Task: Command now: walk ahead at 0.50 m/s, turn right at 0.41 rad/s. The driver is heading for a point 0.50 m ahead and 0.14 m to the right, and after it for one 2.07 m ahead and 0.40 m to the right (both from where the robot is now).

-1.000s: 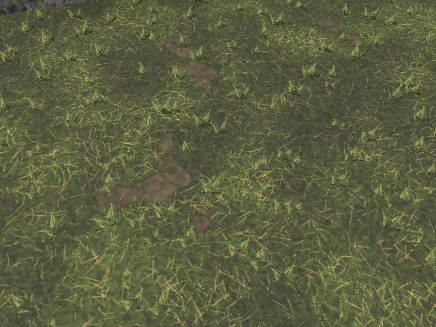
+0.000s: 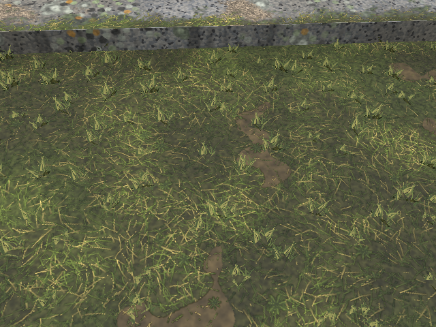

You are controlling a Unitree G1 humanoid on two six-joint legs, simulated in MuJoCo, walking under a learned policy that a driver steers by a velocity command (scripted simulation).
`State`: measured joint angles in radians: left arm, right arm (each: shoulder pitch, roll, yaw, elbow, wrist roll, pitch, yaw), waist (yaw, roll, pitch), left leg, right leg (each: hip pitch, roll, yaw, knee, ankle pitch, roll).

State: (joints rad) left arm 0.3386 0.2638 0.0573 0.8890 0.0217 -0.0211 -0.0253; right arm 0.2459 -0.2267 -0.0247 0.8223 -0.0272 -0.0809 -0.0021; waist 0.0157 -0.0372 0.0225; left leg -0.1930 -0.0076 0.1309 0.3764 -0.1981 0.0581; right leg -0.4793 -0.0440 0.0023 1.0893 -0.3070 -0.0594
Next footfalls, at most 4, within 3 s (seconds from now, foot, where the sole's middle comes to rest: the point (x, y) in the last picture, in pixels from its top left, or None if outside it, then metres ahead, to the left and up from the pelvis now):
0.34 right None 0.31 -0.14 -0.78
0.84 left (250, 299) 0.59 -0.09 -0.78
1.32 right None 0.46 -0.24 -0.78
1.78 left None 0.44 -0.02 -0.78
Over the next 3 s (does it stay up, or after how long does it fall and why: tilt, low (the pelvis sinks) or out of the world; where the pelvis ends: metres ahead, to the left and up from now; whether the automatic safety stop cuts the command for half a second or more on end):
stays up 0.50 -0.13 0.00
